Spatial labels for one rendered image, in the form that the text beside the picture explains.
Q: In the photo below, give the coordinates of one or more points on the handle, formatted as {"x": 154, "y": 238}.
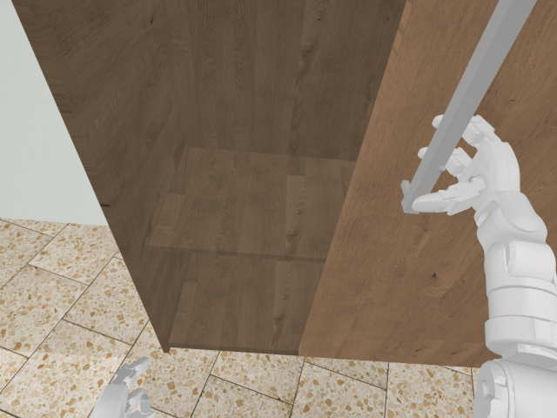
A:
{"x": 502, "y": 29}

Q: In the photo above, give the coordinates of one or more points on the left robot hand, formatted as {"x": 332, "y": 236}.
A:
{"x": 115, "y": 401}

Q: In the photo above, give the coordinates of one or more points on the right robot hand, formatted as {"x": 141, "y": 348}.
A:
{"x": 494, "y": 165}

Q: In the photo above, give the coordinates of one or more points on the robot right forearm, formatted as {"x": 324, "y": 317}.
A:
{"x": 521, "y": 280}

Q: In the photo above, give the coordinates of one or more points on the robot right upper arm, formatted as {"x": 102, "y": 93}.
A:
{"x": 509, "y": 389}

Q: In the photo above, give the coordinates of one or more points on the wardrobe door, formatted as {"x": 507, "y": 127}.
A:
{"x": 411, "y": 288}

